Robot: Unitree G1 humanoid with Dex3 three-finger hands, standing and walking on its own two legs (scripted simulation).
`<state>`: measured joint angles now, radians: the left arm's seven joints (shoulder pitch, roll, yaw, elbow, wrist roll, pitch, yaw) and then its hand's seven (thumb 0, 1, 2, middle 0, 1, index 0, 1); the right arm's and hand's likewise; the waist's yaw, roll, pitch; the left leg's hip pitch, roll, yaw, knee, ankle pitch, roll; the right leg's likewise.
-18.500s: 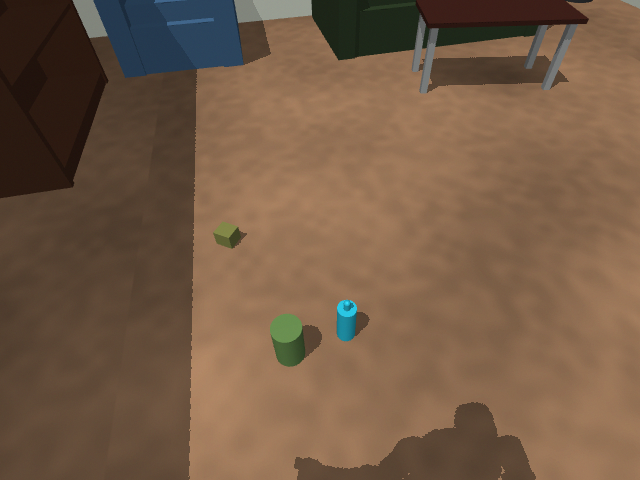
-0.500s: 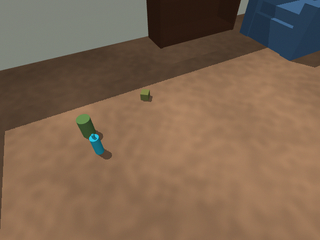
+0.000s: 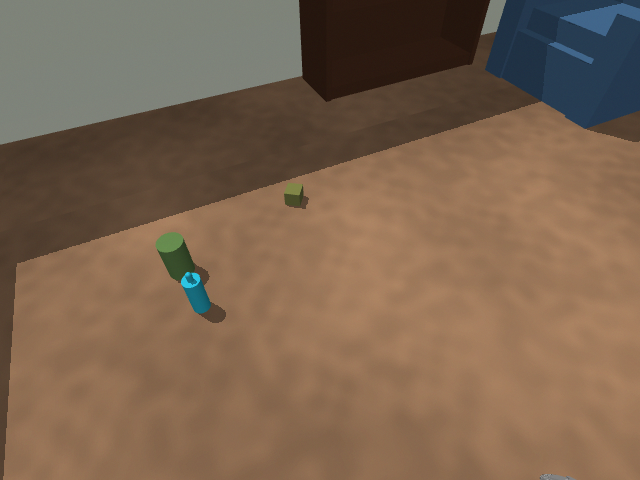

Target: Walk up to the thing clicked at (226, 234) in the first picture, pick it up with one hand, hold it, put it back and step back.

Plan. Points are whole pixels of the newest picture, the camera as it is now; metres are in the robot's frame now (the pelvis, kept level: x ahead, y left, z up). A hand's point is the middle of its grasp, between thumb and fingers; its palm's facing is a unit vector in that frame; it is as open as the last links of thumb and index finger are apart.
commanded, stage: stand
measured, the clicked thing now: (294, 194) +1.43 +0.19 -0.74
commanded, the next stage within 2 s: none
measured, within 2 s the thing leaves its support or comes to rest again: neither
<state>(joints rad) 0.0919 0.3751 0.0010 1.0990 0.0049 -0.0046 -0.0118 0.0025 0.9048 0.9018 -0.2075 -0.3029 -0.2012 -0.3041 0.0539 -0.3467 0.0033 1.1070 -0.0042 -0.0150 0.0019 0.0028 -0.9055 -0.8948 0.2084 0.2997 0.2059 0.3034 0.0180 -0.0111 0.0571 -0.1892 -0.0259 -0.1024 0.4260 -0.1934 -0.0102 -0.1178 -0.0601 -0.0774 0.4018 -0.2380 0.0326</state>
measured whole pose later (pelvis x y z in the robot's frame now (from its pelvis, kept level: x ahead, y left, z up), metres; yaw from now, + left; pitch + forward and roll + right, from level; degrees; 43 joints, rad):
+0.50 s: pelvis +0.00 -0.01 +0.01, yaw -2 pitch -2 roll +0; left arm 0.08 0.36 0.00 1.14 0.01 -0.01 -0.01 0.00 0.90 0.90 -0.21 -0.30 -0.20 -0.30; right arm 0.07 -0.34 -0.01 1.16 -0.01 0.00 0.01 0.00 -0.91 -0.89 0.21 0.30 0.21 0.30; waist 0.00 -0.01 0.06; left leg -0.15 0.00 -0.08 0.33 -0.15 -0.03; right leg -0.10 -0.03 -0.06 0.33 -0.20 0.01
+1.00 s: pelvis +0.00 -0.02 +0.01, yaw -2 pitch -2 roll +0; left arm 0.11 0.36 0.00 1.13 0.01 0.00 -0.01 0.00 0.90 0.90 -0.21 -0.30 -0.20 -0.30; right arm 0.09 -0.34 0.00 1.15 -0.01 0.00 0.01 0.00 -0.91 -0.89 0.21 0.30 0.21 0.30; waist 0.00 0.00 0.06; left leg -0.13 0.01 -0.08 0.32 -0.15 -0.04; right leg -0.09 -0.02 -0.05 0.33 -0.20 0.01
